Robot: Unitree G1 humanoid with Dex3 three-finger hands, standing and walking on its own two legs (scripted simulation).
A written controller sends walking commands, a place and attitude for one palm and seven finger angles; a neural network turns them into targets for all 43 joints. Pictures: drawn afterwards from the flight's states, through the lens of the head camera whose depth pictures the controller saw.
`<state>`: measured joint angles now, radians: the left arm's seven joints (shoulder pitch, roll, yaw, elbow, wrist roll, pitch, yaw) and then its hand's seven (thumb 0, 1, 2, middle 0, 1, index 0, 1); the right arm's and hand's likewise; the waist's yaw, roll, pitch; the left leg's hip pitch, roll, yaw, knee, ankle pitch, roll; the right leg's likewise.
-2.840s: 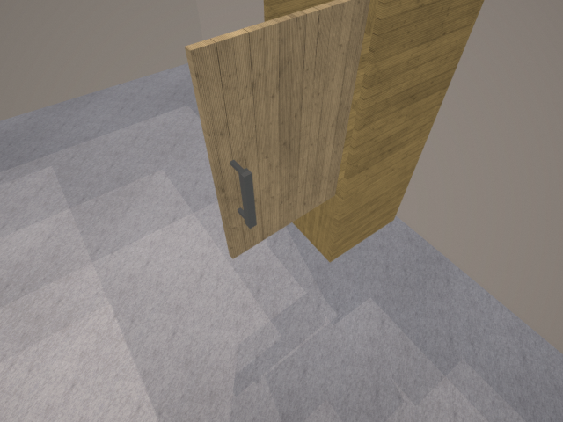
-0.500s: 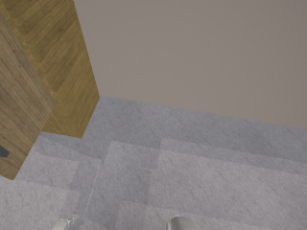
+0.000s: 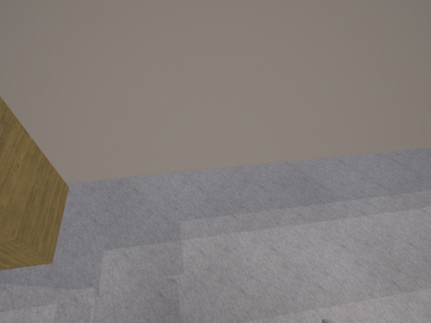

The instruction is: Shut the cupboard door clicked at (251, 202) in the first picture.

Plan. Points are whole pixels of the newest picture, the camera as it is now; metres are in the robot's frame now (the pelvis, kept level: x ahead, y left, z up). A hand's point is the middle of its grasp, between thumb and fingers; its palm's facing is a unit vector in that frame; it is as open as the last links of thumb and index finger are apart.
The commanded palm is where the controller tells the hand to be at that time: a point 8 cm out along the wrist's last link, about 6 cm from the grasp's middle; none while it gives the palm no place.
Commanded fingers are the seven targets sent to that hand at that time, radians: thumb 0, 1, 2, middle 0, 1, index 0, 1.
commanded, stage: walk to a spot facing it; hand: left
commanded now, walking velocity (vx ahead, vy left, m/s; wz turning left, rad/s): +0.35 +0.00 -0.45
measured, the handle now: out of the picture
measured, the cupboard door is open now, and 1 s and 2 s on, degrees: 92 92 92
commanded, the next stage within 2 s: turn to face it in 0.74 s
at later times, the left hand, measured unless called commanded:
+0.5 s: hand (181, 245) +0.31 +0.10 -0.16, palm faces -0.15 -0.97 -0.19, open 7.2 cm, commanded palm none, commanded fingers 0.00 0.90 0.90 -0.20 -0.30 -0.20 -0.30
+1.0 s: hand (221, 172) +0.53 +0.01 -0.17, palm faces -0.18 -0.96 -0.20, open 7.4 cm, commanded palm none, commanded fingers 0.00 0.90 0.90 -0.20 -0.30 -0.20 -0.30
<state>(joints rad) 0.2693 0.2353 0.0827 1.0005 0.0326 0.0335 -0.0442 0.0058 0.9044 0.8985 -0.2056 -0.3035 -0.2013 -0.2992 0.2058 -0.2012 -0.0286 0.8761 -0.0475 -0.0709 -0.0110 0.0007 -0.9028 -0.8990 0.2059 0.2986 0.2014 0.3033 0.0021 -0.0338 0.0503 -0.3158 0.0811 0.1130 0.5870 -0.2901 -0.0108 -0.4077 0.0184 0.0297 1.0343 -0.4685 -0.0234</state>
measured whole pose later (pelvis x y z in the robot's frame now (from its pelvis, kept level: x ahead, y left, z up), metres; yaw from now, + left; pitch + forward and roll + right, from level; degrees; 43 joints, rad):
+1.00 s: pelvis +0.42 -0.15 -0.01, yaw -10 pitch -1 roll +0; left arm 0.16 0.16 0.05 1.02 0.03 -0.04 -0.02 0.00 0.91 0.90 -0.20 -0.30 -0.20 -0.30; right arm 0.34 -0.20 -0.06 1.10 -0.02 0.02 -0.01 0.00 -0.92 -0.90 0.20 0.30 0.20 0.30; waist -0.03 0.02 0.07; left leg -0.29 0.09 0.06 0.91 -0.55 -0.02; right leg -0.35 -0.08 -0.16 0.64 -0.27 -0.03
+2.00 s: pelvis +0.52 -0.23 +0.00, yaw +26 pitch +1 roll +0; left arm 0.19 0.26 0.07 0.94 0.02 0.07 0.01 0.01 0.90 0.90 -0.21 -0.30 -0.20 -0.30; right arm 0.10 -0.22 -0.05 0.88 -0.03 0.04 0.01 0.00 -0.90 -0.90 0.20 0.30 0.20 0.30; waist 0.02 -0.05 0.12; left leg -0.32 0.00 0.03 0.60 -0.30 0.02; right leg -0.45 -0.10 -0.08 1.07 -0.51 0.08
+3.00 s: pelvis +0.58 -0.29 +0.01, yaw +63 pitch +0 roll +2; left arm 0.19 0.20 0.04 0.87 0.03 0.02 0.02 0.00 0.90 0.90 -0.20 -0.30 -0.20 -0.30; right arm 0.12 -0.26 -0.09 0.92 -0.02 0.09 0.02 0.01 -0.91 -0.90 0.20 0.30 0.20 0.30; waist -0.02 0.00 0.12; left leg -0.46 0.00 0.03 1.00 -0.46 -0.06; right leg -0.22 -0.10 -0.14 0.52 -0.30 0.00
